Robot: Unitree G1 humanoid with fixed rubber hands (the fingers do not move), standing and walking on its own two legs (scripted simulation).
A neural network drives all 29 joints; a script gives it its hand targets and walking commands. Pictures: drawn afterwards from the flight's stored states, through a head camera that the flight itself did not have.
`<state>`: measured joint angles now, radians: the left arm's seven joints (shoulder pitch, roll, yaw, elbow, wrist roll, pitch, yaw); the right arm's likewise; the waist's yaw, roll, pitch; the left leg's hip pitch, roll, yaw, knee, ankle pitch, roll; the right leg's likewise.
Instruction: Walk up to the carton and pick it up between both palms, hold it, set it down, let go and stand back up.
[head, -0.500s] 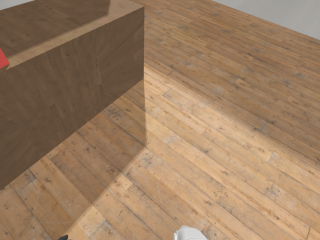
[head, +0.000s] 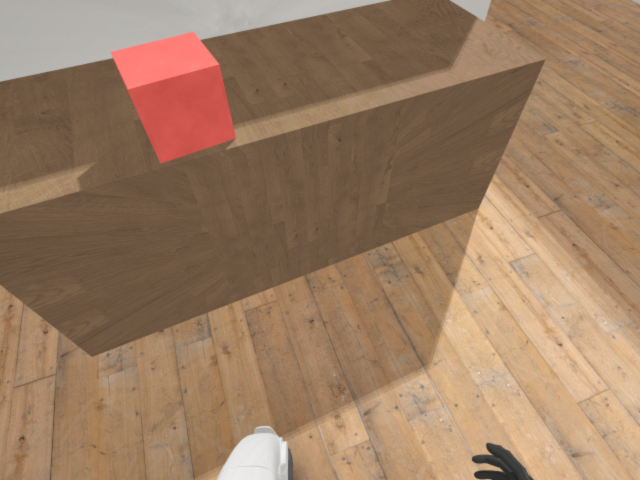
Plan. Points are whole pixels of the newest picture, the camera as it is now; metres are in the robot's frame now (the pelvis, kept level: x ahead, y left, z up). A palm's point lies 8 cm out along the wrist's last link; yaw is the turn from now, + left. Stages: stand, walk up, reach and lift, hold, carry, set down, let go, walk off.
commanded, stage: walk up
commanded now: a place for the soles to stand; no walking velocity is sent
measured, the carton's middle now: (177, 97) +0.87 +0.37 -0.02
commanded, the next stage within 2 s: none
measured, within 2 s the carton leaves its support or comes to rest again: neither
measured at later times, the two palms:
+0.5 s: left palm (149, 397) +0.24 +0.27 -0.12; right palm (468, 393) +0.27 -0.21 -0.16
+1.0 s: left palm (101, 359) +0.31 +0.38 -0.15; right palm (348, 225) +0.59 -0.03 -0.13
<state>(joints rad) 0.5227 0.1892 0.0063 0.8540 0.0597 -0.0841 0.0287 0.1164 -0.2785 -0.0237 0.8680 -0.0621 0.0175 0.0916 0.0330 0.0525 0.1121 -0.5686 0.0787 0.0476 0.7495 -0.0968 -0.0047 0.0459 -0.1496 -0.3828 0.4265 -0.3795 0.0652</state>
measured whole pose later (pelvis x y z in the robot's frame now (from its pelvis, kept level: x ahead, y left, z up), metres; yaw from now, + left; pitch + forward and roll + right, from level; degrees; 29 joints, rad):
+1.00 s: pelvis +0.41 +0.16 -0.02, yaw +17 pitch -2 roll +0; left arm 0.47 0.23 0.01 0.84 0.02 -0.01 0.01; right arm 0.17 -0.19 -0.01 0.79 -0.02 -0.02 0.01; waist 0.02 -0.02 0.13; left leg -0.41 0.00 0.12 0.72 -0.27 0.07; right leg -0.30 -0.10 0.01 1.19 -0.50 -0.03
